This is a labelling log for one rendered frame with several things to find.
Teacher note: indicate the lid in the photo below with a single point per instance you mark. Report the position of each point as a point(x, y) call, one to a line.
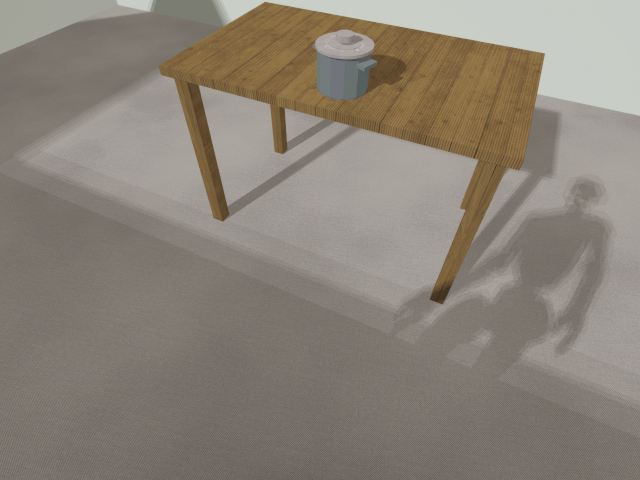
point(360, 47)

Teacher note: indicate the pot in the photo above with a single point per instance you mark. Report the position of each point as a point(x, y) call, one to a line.
point(343, 79)

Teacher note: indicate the knob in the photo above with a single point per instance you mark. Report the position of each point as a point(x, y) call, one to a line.
point(345, 36)

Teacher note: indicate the table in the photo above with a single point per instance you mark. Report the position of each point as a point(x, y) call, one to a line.
point(467, 97)

